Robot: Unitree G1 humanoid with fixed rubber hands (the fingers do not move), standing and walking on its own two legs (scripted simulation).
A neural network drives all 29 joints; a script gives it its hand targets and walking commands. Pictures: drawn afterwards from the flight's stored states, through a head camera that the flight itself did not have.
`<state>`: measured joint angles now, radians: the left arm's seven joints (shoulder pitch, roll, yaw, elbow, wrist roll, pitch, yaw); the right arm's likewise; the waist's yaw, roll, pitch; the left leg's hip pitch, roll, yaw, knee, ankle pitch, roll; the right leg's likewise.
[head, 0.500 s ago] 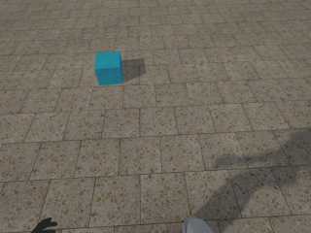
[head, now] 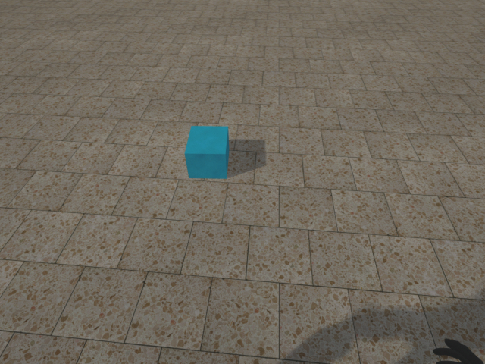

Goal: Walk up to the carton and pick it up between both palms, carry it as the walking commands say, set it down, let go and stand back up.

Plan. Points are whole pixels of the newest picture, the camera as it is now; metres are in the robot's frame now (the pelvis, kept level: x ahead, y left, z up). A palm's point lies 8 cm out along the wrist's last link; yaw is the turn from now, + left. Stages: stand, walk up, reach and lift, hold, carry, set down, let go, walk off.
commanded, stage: walk up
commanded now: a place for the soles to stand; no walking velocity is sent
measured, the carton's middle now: (208, 151) +1.41 +0.27 -0.68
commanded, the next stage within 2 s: none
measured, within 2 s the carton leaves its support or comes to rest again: neither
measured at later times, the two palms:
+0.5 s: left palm (65, 248) +0.36 +0.41 -0.08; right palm (375, 304) +0.28 -0.24 -0.12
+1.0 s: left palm (56, 196) +0.53 +0.53 -0.11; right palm (309, 199) +0.52 -0.13 -0.08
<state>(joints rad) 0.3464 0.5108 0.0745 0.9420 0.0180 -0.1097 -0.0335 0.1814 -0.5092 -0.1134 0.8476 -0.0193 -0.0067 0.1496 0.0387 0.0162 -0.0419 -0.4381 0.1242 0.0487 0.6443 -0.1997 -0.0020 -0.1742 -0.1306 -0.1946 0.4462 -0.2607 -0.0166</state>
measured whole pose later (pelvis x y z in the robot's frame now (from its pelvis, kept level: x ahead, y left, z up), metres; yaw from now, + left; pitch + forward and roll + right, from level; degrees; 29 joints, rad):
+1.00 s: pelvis +0.46 +0.21 -0.01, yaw -4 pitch -1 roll +0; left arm 0.32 0.47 0.03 0.88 0.00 -0.08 -0.01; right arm 0.23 -0.44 -0.08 0.82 -0.01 -0.05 0.06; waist -0.02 -0.03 0.07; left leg -0.28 0.05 0.13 0.54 -0.24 0.03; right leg -0.45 -0.05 0.00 1.04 -0.37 -0.03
